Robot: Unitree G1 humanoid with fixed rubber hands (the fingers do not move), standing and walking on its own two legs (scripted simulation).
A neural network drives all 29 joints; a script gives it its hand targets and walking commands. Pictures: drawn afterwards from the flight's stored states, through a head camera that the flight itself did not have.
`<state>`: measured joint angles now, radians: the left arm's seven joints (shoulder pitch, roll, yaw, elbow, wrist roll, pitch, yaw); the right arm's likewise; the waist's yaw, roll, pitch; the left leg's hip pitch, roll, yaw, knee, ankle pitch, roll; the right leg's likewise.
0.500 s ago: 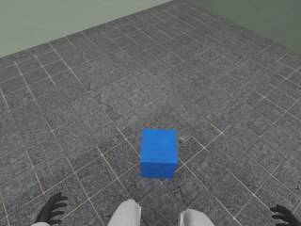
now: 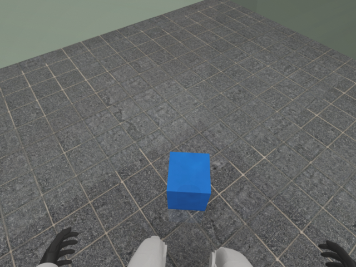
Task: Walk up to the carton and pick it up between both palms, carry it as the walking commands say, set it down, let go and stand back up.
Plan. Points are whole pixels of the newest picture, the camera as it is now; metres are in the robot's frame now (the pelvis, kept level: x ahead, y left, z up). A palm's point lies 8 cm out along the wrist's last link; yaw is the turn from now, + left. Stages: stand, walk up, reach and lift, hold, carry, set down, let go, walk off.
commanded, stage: walk up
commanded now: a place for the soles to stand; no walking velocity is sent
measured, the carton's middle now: (188, 182) +0.55 -0.01 -0.59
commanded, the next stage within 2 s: reach and lift in 2.00 s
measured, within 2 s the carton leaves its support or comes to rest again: neither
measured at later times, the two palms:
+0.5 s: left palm out of the picture +0.08 +0.34 -0.08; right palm (330, 243) +0.18 -0.29 -0.04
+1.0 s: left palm (34, 256) +0.13 +0.36 -0.09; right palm (313, 234) +0.20 -0.27 -0.05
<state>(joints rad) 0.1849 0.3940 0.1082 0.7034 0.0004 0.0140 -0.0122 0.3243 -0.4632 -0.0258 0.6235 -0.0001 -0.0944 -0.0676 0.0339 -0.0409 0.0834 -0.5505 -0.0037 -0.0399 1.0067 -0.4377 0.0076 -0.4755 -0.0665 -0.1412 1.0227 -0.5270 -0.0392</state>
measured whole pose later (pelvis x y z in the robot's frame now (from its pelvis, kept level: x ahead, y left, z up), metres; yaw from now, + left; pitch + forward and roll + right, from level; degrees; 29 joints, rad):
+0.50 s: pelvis +0.04 +0.02 +0.01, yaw +2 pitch +0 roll -1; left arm 0.39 0.39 0.13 0.71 0.00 -0.07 -0.01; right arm 0.30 -0.46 -0.03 0.62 0.00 -0.08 0.01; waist 0.03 -0.02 0.02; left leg -0.68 0.06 0.01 0.95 -0.39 0.04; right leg -0.38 -0.09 -0.14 0.93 -0.55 -0.01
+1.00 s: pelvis +0.07 +0.04 +0.00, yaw +1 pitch -1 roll +0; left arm 0.32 0.39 0.08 0.76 0.00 -0.04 -0.01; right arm 0.30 -0.44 -0.03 0.63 0.00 -0.07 -0.02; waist 0.03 -0.01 0.04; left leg -0.58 0.06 0.05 0.95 -0.35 0.02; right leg -0.43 -0.09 -0.13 0.99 -0.54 -0.01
